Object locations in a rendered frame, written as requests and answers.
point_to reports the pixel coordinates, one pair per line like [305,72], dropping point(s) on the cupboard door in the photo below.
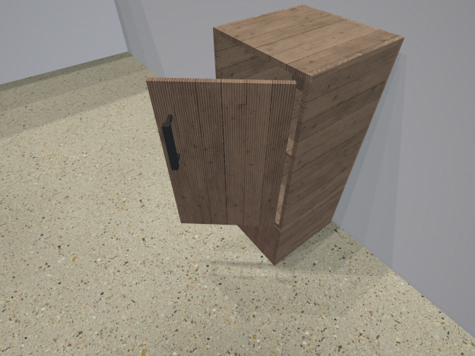
[231,135]

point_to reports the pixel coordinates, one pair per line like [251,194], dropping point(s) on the handle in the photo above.
[170,146]

